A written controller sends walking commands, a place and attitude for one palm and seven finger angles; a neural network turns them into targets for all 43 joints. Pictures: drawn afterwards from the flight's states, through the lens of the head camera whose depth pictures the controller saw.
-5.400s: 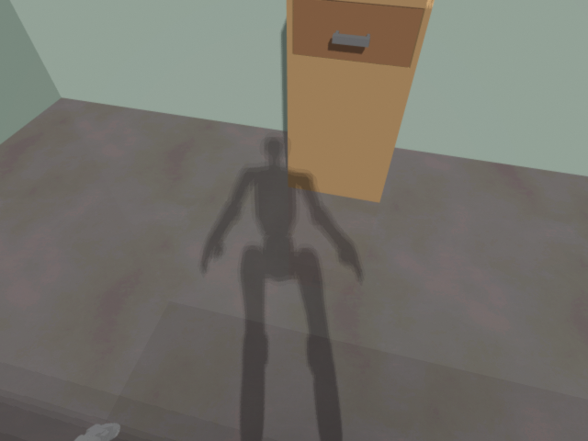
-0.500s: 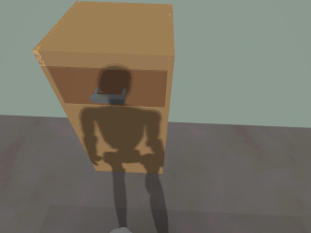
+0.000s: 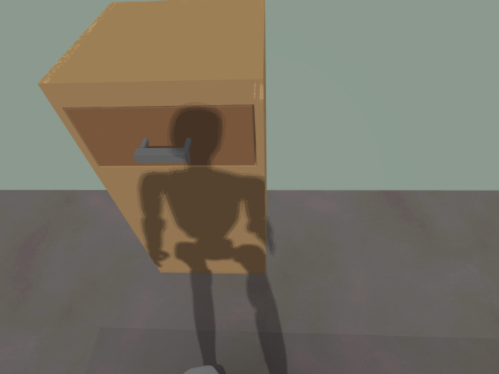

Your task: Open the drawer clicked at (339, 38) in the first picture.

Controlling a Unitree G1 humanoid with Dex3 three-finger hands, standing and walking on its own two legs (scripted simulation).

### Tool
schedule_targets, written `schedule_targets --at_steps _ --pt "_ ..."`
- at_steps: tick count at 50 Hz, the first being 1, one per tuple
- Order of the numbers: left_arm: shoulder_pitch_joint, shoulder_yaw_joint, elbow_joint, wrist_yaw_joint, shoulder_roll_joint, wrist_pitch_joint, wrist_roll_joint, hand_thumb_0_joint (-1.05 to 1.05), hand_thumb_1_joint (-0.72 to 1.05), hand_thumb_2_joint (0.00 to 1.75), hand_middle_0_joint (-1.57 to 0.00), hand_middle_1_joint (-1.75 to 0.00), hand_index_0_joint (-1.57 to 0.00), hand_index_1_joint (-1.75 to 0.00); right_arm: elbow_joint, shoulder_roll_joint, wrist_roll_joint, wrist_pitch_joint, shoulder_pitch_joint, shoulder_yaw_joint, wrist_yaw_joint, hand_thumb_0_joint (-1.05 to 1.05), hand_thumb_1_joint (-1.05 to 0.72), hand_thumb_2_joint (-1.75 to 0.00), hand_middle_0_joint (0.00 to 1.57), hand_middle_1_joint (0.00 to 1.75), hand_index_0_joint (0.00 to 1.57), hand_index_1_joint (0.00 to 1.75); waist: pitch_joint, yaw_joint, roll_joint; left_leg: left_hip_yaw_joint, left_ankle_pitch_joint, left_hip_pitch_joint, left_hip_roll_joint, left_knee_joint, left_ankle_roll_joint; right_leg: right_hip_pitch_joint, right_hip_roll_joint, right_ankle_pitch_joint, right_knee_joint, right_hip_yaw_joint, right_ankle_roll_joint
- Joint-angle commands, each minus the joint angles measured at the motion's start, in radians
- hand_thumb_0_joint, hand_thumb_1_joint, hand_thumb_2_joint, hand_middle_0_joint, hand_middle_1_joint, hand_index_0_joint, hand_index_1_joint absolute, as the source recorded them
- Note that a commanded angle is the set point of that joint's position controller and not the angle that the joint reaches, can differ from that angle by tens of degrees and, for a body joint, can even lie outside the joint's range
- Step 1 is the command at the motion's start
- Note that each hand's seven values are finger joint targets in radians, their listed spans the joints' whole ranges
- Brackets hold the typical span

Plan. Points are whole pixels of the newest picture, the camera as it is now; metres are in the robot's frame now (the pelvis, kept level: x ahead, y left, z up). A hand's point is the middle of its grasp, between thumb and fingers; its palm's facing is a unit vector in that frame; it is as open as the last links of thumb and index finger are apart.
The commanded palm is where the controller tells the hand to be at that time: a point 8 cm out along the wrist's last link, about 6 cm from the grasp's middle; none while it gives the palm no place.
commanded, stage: come to a stop and stand still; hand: left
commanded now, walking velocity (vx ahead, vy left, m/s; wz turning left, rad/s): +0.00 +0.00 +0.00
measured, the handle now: (164, 148) +0.57 +0.24 +0.00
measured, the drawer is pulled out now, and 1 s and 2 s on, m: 0.00 0.00 0.00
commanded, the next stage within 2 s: look again from close up in 0.52 s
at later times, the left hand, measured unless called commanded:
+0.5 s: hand out of the picture -0.02 +0.15 -0.16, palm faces +0.06 -0.98 -0.20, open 7.3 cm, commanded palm none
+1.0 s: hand out of the picture -0.02 +0.18 -0.16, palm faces +0.04 -0.98 -0.21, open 7.4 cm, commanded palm none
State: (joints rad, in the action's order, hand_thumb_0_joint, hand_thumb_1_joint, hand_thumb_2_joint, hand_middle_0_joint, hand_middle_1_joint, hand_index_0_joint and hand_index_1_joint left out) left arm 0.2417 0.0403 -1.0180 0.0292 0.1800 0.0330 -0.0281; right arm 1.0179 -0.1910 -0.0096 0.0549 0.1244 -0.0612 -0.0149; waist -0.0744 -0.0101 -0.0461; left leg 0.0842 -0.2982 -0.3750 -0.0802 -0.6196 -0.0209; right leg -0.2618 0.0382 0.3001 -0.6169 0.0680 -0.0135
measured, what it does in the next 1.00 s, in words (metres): steps on the spot: left foot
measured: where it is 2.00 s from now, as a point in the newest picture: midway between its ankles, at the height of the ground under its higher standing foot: outside the picture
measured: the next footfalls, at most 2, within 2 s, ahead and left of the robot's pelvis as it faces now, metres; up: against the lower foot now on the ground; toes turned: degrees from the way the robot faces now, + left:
left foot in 0.24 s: +0.05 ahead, +0.11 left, +0.00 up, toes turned +3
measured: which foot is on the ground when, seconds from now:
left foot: up 0.00-0.22, down 0.24-1.00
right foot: down 0.00-1.00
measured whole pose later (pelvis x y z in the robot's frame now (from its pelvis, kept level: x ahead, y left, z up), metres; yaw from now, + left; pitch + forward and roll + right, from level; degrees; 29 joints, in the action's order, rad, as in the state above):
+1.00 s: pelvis -0.03 +0.01 +0.01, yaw +0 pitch -1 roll +0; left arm 0.30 -0.01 -1.11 0.03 0.13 -0.01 -0.01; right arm 1.08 -0.12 -0.02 -0.02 0.36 0.03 -0.02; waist 0.01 0.00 -0.03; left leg 0.06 -0.29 -0.16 0.02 -0.46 0.03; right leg -0.25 0.04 0.21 -0.48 0.07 0.00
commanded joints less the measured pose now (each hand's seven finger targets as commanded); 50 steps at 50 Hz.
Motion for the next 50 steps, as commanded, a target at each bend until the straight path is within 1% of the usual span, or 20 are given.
schedule_targets --at_steps 1,2,4,8,10,11,12,13,14,15,19,22,30,31,32,33,34,36,40,50 --pt "-0.044 0.025 0.068 0.009 0.152 -0.018 -0.003 0.0 0.9 0.9 -0.2 -0.3 -0.2 -0.3 -0.049 -0.053 -0.005 0.006 0.014 -0.016 0.007 0.0 -0.9 -0.9 0.2 0.3 0.2 0.3 -0.041 0.014 0.26 -0.097 -0.142 0.015 0.029 -0.318 0.03 -0.215 0.251 0.137 0.445 -0.295 -0.142" --pt "-0.067 0.023 0.074 0.006 0.145 -0.02 -0.003 0.0 0.9 0.9 -0.2 -0.3 -0.2 -0.3 -0.028 -0.047 -0.004 0.0 0.06 -0.015 0.009 0.0 -0.9 -0.9 0.2 0.3 0.2 0.3 -0.031 0.033 0.226 -0.086 -0.117 0.005 0.032 -0.342 0.028 -0.173 0.216 0.068 0.411 -0.237 -0.132" --pt "-0.046 0.021 0.069 0.005 0.135 -0.029 0.0 0.0 0.9 0.9 -0.2 -0.3 -0.2 -0.3 -0.009 -0.043 -0.003 -0.012 0.091 -0.008 0.006 0.0 -0.9 -0.9 0.2 0.3 0.2 0.3 0.006 0.023 0.192 -0.071 -0.108 0.001 0.032 -0.296 0.018 -0.076 0.198 -0.065 0.368 -0.185 -0.132" --pt "0.033 0.023 0.023 0.007 0.134 -0.034 0.009 0.0 0.9 0.9 -0.2 -0.3 -0.2 -0.3 0.011 -0.018 -0.002 -0.033 0.118 0.016 -0.008 0.0 -0.9 -0.9 0.2 0.3 0.2 0.3 0.072 -0.01 0.152 -0.048 -0.087 0.082 0.03 0.026 0.007 0.081 0.199 -0.232 0.304 -0.193 -0.147" --pt "0.023 0.015 0.001 0.007 0.115 -0.036 0.021 0.0 0.9 0.9 -0.2 -0.3 -0.2 -0.3 0.05 -0.018 -0.001 -0.046 0.181 0.026 -0.014 0.0 -0.9 -0.9 0.2 0.3 0.2 0.3 0.088 0.01 0.109 -0.08 0.085 0.218 0.015 0.238 0.016 0.051 0.161 -0.199 0.263 -0.17 -0.092" --pt "0.035 0.006 -0.007 0.004 0.086 -0.036 0.027 0.0 0.9 0.9 -0.2 -0.3 -0.2 -0.3 0.06 -0.042 -0.006 -0.058 0.185 0.031 -0.018 0.0 -0.9 -0.9 0.2 0.3 0.2 0.3 0.083 -0.003 0.014 -0.151 0.21 0.243 -0.042 0.267 0.04 0.027 0.103 -0.188 0.241 -0.133 -0.051" --pt "0.039 0.003 -0.009 0.003 0.075 -0.037 0.027 0.0 0.9 0.9 -0.2 -0.3 -0.2 -0.3 0.06 -0.065 -0.008 -0.062 0.167 0.034 -0.02 0.0 -0.9 -0.9 0.2 0.3 0.2 0.3 0.086 -0.02 -0.001 -0.171 0.246 0.209 -0.082 0.267 0.054 0.06 0.071 -0.186 0.25 -0.113 -0.025" --pt "0.037 0.0 -0.016 0.002 0.073 -0.043 0.026 0.0 0.9 0.9 -0.2 -0.3 -0.2 -0.3 0.067 -0.075 -0.009 -0.064 0.173 0.035 -0.025 0.0 -0.9 -0.9 0.2 0.3 0.2 0.3 0.101 -0.018 0.04 -0.151 0.232 0.197 -0.077 0.244 0.049 0.095 0.065 -0.217 0.261 -0.112 -0.017" --pt "0.017 -0.001 -0.034 0.003 0.084 -0.038 0.026 0.0 0.9 0.9 -0.2 -0.3 -0.2 -0.3 0.085 -0.058 -0.006 -0.069 0.169 0.038 -0.024 0.0 -0.9 -0.9 0.2 0.3 0.2 0.3 0.107 -0.011 -0.04 -0.146 0.241 0.184 -0.067 0.271 0.044 0.13 0.073 -0.242 0.24 -0.089 -0.016" --pt "0.017 -0.001 -0.039 0.003 0.088 -0.034 0.028 0.0 0.9 0.9 -0.2 -0.3 -0.2 -0.3 0.092 -0.057 -0.004 -0.065 0.167 0.042 -0.023 0.0 -0.9 -0.9 0.2 0.3 0.2 0.3 0.078 -0.019 -0.073 -0.152 0.165 0.141 -0.069 0.301 0.042 0.148 0.063 -0.183 0.249 -0.085 -0.012" --pt "0.026 -0.006 -0.068 0.0 0.087 -0.034 0.025 0.0 0.9 0.9 -0.2 -0.3 -0.2 -0.3 0.103 -0.036 -0.008 -0.055 0.194 0.044 -0.022 0.0 -0.9 -0.9 0.2 0.3 0.2 0.3 0.004 -0.011 0.012 -0.118 0.011 0.111 -0.027 0.323 0.031 0.117 0.074 -0.054 0.322 -0.119 -0.015" --pt "0.042 -0.009 -0.076 0.001 0.076 -0.035 0.023 0.0 0.9 0.9 -0.2 -0.3 -0.2 -0.3 0.109 -0.025 -0.008 -0.052 0.23 0.046 -0.022 0.0 -0.9 -0.9 0.2 0.3 0.2 0.3 -0.018 -0.002 0.051 -0.106 0.002 0.129 -0.017 0.319 0.034 0.074 0.076 0.003 0.353 -0.129 -0.013" --pt "0.088 -0.011 -0.088 0.005 0.054 -0.039 0.019 0.0 0.9 0.9 -0.2 -0.3 -0.2 -0.3 0.116 -0.007 -0.007 -0.051 0.28 0.046 -0.022 0.0 -0.9 -0.9 0.2 0.3 0.2 0.3 -0.024 0.011 0.08 -0.089 -0.015 0.151 -0.003 0.298 0.037 0.01 0.073 0.081 0.377 -0.144 -0.009" --pt "0.179 -0.019 -0.104 0.044 0.079 -0.069 0.004 0.0 0.9 0.9 -0.2 -0.3 -0.2 -0.3 0.057 -0.057 -0.004 -0.072 0.165 0.038 -0.006 0.0 -0.9 -0.9 0.2 0.3 0.2 0.3 -0.063 -0.036 0.065 -0.022 -0.018 0.063 -0.007 0.096 0.001 0.046 0.124 -0.267 0.334 -0.173 0.052" --pt "0.153 -0.011 -0.065 0.035 0.128 -0.08 0.006 0.0 0.9 0.9 -0.2 -0.3 -0.2 -0.3 0.023 0.008 -0.002 -0.061 0.242 0.045 -0.004 0.0 -0.9 -0.9 0.2 0.3 0.2 0.3 0.085 0.027 0.061 -0.071 -0.094 0.107 0.033 0.026 0.011 0.061 0.202 -0.095 0.356 -0.27 -0.033" --pt "0.111 -0.009 -0.046 0.029 0.117 -0.086 0.006 0.0 0.9 0.9 -0.2 -0.3 -0.2 -0.3 0.025 0.012 -0.002 -0.065 0.263 0.045 -0.001 0.0 -0.9 -0.9 0.2 0.3 0.2 0.3 0.121 0.039 0.063 -0.067 -0.083 0.141 0.022 0.028 0.018 0.021 0.19 0.054 0.36 -0.24 -0.089" --pt "0.086 -0.008 -0.034 0.025 0.108 -0.087 0.006 0.0 0.9 0.9 -0.2 -0.3 -0.2 -0.3 0.026 0.017 -0.003 -0.07 0.307 0.047 0.001 0.0 -0.9 -0.9 0.2 0.3 0.2 0.3 0.13 0.059 0.049 -0.062 -0.015 0.182 0.033 0.077 0.023 -0.019 0.172 0.084 0.339 -0.205 -0.1" --pt "0.073 -0.012 -0.032 0.017 0.075 -0.077 0.013 0.0 0.9 0.9 -0.2 -0.3 -0.2 -0.3 0.025 0.012 -0.011 -0.073 0.338 0.051 0.001 0.0 -0.9 -0.9 0.2 0.3 0.2 0.3 0.047 0.058 -0.009 -0.089 0.006 0.162 0.015 0.156 0.042 -0.095 0.109 0.147 0.288 -0.147 -0.074" --pt "0.117 -0.029 -0.054 0.006 0.039 -0.066 0.016 0.0 0.9 0.9 -0.2 -0.3 -0.2 -0.3 0.008 -0.014 -0.008 -0.085 0.3 0.06 -0.007 0.0 -0.9 -0.9 0.2 0.3 0.2 0.3 -0.05 0.018 0.01 -0.163 -0.025 0.01 -0.024 0.286 0.066 0.013 0.051 0.011 0.214 -0.096 -0.038" --pt "0.125 -0.034 -0.067 0.006 0.028 -0.062 0.019 0.0 0.9 0.9 -0.2 -0.3 -0.2 -0.3 0.043 -0.033 -0.007 -0.099 0.302 0.071 -0.015 0.0 -0.9 -0.9 0.2 0.3 0.2 0.3 -0.021 0.004 0.029 -0.156 0.086 0.062 -0.023 0.326 0.067 0.096 0.064 -0.154 0.183 -0.072 -0.022"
